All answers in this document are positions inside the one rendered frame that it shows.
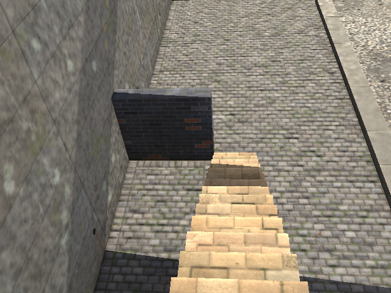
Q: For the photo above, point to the stairs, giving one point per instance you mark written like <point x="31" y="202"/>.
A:
<point x="236" y="243"/>

